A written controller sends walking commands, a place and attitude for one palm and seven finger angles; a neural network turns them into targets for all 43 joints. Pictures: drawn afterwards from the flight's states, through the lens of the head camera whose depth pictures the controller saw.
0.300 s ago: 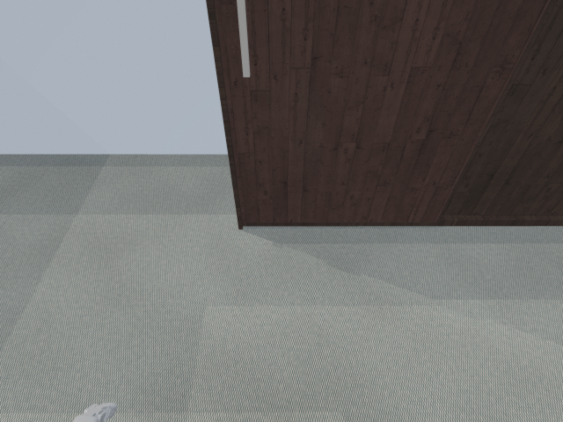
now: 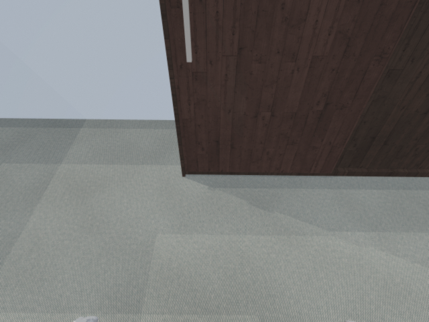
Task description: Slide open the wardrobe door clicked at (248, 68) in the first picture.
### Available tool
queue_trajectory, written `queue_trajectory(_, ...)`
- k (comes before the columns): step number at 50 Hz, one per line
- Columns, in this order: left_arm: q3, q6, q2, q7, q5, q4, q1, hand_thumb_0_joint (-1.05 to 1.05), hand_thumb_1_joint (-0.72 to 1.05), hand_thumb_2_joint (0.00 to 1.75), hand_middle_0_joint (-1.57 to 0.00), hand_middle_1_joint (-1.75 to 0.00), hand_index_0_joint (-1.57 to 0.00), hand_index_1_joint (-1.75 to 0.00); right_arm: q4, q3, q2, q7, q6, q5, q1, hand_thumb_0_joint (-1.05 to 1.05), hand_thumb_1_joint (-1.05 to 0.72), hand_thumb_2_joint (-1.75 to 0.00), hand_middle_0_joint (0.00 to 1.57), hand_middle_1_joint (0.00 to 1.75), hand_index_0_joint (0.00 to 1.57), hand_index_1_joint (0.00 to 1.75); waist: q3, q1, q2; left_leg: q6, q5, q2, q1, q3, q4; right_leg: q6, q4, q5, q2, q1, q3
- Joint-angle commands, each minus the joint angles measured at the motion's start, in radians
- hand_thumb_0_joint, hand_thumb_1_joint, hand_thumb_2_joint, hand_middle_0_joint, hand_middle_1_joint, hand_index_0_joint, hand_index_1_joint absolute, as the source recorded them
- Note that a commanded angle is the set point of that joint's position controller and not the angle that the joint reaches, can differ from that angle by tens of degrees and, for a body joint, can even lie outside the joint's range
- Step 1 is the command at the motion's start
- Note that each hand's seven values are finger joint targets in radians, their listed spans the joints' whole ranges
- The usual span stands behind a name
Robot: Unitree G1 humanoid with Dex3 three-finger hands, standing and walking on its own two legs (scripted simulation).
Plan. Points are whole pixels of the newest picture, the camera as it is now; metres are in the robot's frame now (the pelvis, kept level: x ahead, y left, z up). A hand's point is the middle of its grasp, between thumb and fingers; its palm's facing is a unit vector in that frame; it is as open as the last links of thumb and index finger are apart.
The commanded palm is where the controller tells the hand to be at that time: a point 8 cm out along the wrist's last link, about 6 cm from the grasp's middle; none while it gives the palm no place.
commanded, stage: stand and wait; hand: left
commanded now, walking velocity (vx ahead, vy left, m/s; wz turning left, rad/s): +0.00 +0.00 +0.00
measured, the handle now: (187, 17) +1.05 +0.17 +0.16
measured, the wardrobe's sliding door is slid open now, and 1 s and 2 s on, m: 0.00 0.00 0.00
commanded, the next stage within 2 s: look at it before walking up in 0.52 s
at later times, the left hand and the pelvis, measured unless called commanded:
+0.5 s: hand out of the picture +0.06 +0.24 -0.15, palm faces -0.02 -0.94 -0.34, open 7.4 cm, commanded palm none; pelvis -0.01 -0.01 +0.00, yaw +0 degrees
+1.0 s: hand out of the picture +0.07 +0.24 -0.15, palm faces -0.03 -0.94 -0.34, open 7.4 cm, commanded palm none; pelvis -0.01 +0.00 +0.01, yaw +0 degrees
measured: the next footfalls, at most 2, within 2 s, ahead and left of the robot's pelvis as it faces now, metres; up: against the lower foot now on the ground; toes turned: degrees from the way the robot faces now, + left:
right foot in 1.98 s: +0.36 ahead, -0.11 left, +0.00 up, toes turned -12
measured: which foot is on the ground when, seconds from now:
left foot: down 0.00-1.00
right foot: down 0.00-1.00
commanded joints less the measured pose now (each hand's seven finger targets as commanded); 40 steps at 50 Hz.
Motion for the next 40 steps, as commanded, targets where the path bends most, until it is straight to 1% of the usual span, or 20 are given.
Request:
queue_trajectory(1,0.057,-0.026,0.218,0.019,-0.003,-0.063,-0.045,0.00,0.90,0.90,-0.20,-0.30,-0.20,-0.30,-0.054,-0.048,-0.200,-0.018,-0.020,0.001,-0.047,0.00,-0.90,-0.90,0.20,0.30,0.20,0.30,-0.052,-0.008,-0.015,0.033,0.166,0.113,0.013,-0.084,-0.071,-0.045,-0.093,0.163,-0.099,0.013,0.096)
queue_trajectory(5,0.056,-0.027,0.220,0.018,-0.003,-0.047,-0.042,0.00,0.90,0.90,-0.20,-0.30,-0.20,-0.30,-0.037,-0.046,-0.201,-0.017,-0.017,0.003,-0.046,0.00,-0.90,-0.90,0.20,0.30,0.20,0.30,-0.039,-0.007,-0.019,0.030,0.130,0.111,0.008,-0.089,-0.080,-0.046,-0.116,0.116,-0.100,0.006,0.102)
queue_trajectory(6,0.057,-0.026,0.219,0.018,-0.003,-0.043,-0.045,0.00,0.90,0.90,-0.20,-0.30,-0.20,-0.30,-0.030,-0.045,-0.202,-0.017,-0.018,0.002,-0.040,0.00,-0.90,-0.90,0.20,0.30,0.20,0.30,-0.042,-0.010,-0.014,0.029,0.125,0.113,0.007,-0.088,-0.087,-0.046,-0.119,0.110,-0.100,0.010,0.103)
queue_trajectory(8,0.055,-0.027,0.220,0.017,-0.004,-0.034,-0.041,0.00,0.90,0.90,-0.20,-0.30,-0.20,-0.30,-0.019,-0.044,-0.203,-0.017,-0.018,0.003,-0.038,0.00,-0.90,-0.90,0.20,0.30,0.20,0.30,-0.037,-0.008,-0.011,0.028,0.117,0.113,0.006,-0.091,-0.091,-0.046,-0.127,0.096,-0.100,0.009,0.106)
queue_trajectory(9,0.056,-0.027,0.219,0.017,-0.005,-0.029,-0.039,0.00,0.90,0.90,-0.20,-0.30,-0.20,-0.30,-0.014,-0.044,-0.203,-0.017,-0.019,0.003,-0.035,0.00,-0.90,-0.90,0.20,0.30,0.20,0.30,-0.042,-0.007,-0.003,0.028,0.116,0.115,0.006,-0.091,-0.094,-0.046,-0.130,0.095,-0.101,0.016,0.107)
queue_trajectory(10,0.057,-0.028,0.223,0.017,-0.004,-0.026,-0.039,0.00,0.90,0.90,-0.20,-0.30,-0.20,-0.30,-0.012,-0.043,-0.203,-0.017,-0.018,0.004,-0.033,0.00,-0.90,-0.90,0.20,0.30,0.20,0.30,-0.041,-0.007,-0.018,0.027,0.121,0.115,0.007,-0.092,-0.090,-0.047,-0.132,0.100,-0.100,0.016,0.107)
queue_trajectory(11,0.056,-0.028,0.223,0.017,-0.005,-0.021,-0.036,0.00,0.90,0.90,-0.20,-0.30,-0.20,-0.30,-0.006,-0.043,-0.205,-0.017,-0.019,0.004,-0.028,0.00,-0.90,-0.90,0.20,0.30,0.20,0.30,-0.050,-0.008,-0.017,0.026,0.120,0.116,0.011,-0.091,-0.093,-0.046,-0.133,0.098,-0.103,0.022,0.107)
queue_trajectory(14,0.055,-0.029,0.224,0.017,-0.006,-0.009,-0.036,0.00,0.90,0.90,-0.20,-0.30,-0.20,-0.30,0.009,-0.041,-0.207,-0.017,-0.019,0.005,-0.025,0.00,-0.90,-0.90,0.20,0.30,0.20,0.30,-0.044,-0.006,-0.010,0.025,0.121,0.118,0.007,-0.094,-0.101,-0.046,-0.138,0.102,-0.103,0.027,0.107)
queue_trajectory(17,0.055,-0.027,0.223,0.017,-0.005,-0.001,-0.038,0.00,0.90,0.90,-0.20,-0.30,-0.20,-0.30,0.018,-0.040,-0.209,-0.017,-0.018,0.005,-0.022,0.00,-0.90,-0.90,0.20,0.30,0.20,0.30,-0.020,-0.006,-0.013,0.024,0.094,0.117,-0.004,-0.096,-0.110,-0.045,-0.150,0.061,-0.100,0.012,0.111)
queue_trajectory(20,0.056,-0.027,0.225,0.017,-0.005,0.003,-0.035,0.00,0.90,0.90,-0.20,-0.30,-0.20,-0.30,0.026,-0.040,-0.211,-0.017,-0.019,0.006,-0.015,0.00,-0.90,-0.90,0.20,0.30,0.20,0.30,-0.024,-0.004,-0.010,0.025,0.098,0.120,-0.005,-0.101,-0.115,-0.045,-0.150,0.063,-0.099,0.019,0.108)
queue_trajectory(24,0.054,-0.025,0.223,0.016,-0.004,0.008,-0.039,0.00,0.90,0.90,-0.20,-0.30,-0.20,-0.30,0.030,-0.040,-0.211,-0.016,-0.018,0.005,-0.015,0.00,-0.90,-0.90,0.20,0.30,0.20,0.30,-0.003,-0.004,-0.015,0.024,0.066,0.117,-0.015,-0.103,-0.126,-0.043,-0.163,0.022,-0.098,0.003,0.113)
queue_trajectory(25,0.056,-0.025,0.224,0.016,-0.003,0.006,-0.040,0.00,0.90,0.90,-0.20,-0.30,-0.20,-0.30,0.031,-0.040,-0.212,-0.016,-0.018,0.005,-0.010,0.00,-0.90,-0.90,0.20,0.30,0.20,0.30,-0.009,-0.006,-0.020,0.025,0.076,0.118,-0.013,-0.105,-0.125,-0.044,-0.159,0.029,-0.097,0.007,0.110)
queue_trajectory(27,0.055,-0.025,0.223,0.016,-0.004,0.008,-0.038,0.00,0.90,0.90,-0.20,-0.30,-0.20,-0.30,0.033,-0.039,-0.212,-0.016,-0.019,0.005,-0.013,0.00,-0.90,-0.90,0.20,0.30,0.20,0.30,-0.011,-0.004,-0.007,0.024,0.078,0.119,-0.009,-0.104,-0.126,-0.042,-0.161,0.034,-0.098,0.008,0.111)
queue_trajectory(28,0.055,-0.026,0.222,0.016,-0.004,0.007,-0.039,0.00,0.90,0.90,-0.20,-0.30,-0.20,-0.30,0.033,-0.040,-0.212,-0.016,-0.020,0.004,-0.011,0.00,-0.90,-0.90,0.20,0.30,0.20,0.30,-0.018,-0.006,-0.017,0.024,0.083,0.121,-0.004,-0.104,-0.127,-0.042,-0.159,0.043,-0.098,0.010,0.108)
queue_trajectory(33,0.055,-0.027,0.221,0.017,-0.003,0.007,-0.042,0.00,0.90,0.90,-0.20,-0.30,-0.20,-0.30,0.035,-0.040,-0.211,-0.016,-0.021,0.005,-0.012,0.00,-0.90,-0.90,0.20,0.30,0.20,0.30,-0.022,-0.005,-0.020,0.024,0.106,0.122,-0.001,-0.105,-0.127,-0.041,-0.157,0.071,-0.099,0.018,0.107)
queue_trajectory(34,0.054,-0.028,0.221,0.016,-0.004,0.008,-0.039,0.00,0.90,0.90,-0.20,-0.30,-0.20,-0.30,0.035,-0.040,-0.213,-0.016,-0.022,0.005,-0.013,0.00,-0.90,-0.90,0.20,0.30,0.20,0.30,-0.027,-0.005,-0.011,0.023,0.115,0.122,0.005,-0.104,-0.125,-0.042,-0.156,0.081,-0.099,0.020,0.107)
queue_trajectory(40,0.054,-0.031,0.223,0.018,-0.004,0.007,-0.037,0.00,0.90,0.90,-0.20,-0.30,-0.20,-0.30,0.034,-0.039,-0.212,-0.017,-0.022,0.007,-0.017,0.00,-0.90,-0.90,0.20,0.30,0.20,0.30,-0.047,-0.005,-0.010,0.024,0.164,0.127,0.026,-0.101,-0.116,-0.043,-0.148,0.153,-0.101,0.037,0.101)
